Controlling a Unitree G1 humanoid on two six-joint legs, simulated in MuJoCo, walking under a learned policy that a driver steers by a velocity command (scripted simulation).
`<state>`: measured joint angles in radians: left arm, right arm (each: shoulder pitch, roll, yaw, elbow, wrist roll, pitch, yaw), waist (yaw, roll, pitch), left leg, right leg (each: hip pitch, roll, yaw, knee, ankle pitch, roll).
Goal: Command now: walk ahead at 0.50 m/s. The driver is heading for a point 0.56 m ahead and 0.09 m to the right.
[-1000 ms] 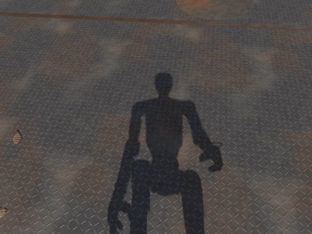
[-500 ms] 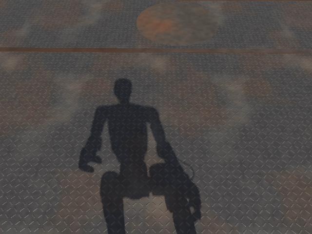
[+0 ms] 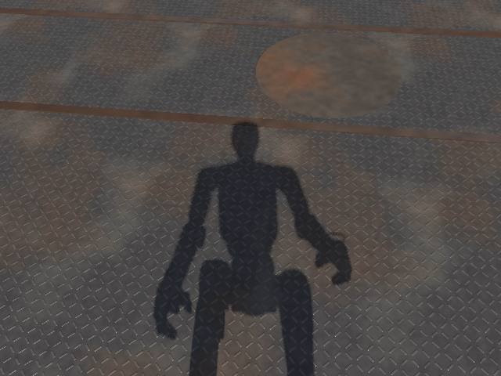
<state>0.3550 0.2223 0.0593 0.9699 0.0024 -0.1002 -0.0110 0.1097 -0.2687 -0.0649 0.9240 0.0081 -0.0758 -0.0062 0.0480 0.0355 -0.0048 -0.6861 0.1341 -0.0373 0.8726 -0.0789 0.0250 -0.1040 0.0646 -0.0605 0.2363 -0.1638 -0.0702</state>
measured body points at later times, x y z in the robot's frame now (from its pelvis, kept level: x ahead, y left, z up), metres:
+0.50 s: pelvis +0.28 +0.07 +0.00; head +0.30 +0.08 +0.45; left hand +0.43 +0.33 -0.13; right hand +0.28 -0.20 -0.14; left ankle +0.28 +0.16 -0.75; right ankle +0.33 -0.11 -0.66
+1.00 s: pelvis +0.50 -0.03 -0.01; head +0.54 -0.05 +0.43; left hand +0.71 +0.17 -0.13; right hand +0.50 -0.33 -0.15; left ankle +0.55 +0.13 -0.68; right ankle +0.54 -0.12 -0.75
